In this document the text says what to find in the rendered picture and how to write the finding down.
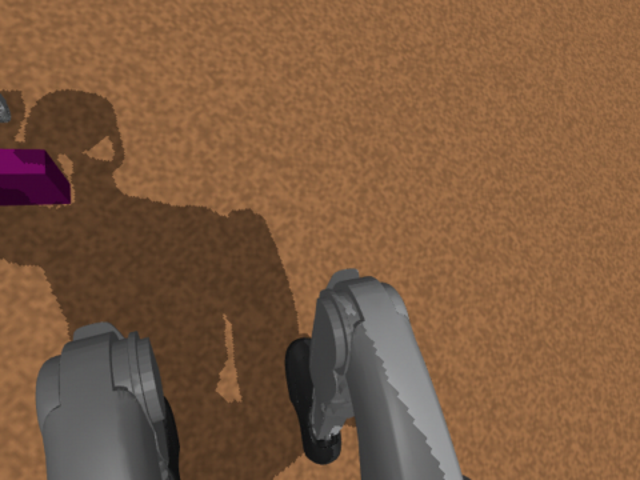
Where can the right robot foot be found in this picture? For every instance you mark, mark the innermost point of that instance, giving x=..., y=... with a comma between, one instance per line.
x=300, y=389

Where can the carton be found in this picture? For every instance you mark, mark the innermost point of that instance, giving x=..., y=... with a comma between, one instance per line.
x=30, y=177

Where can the left robot foot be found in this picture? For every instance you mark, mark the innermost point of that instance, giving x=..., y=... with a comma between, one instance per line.
x=172, y=441

